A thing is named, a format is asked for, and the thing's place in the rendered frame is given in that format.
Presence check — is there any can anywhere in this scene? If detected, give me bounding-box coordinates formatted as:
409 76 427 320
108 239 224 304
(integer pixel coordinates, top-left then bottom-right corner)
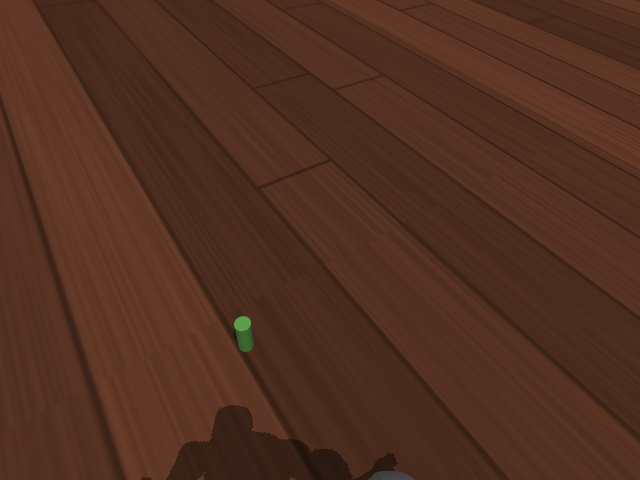
234 316 254 352

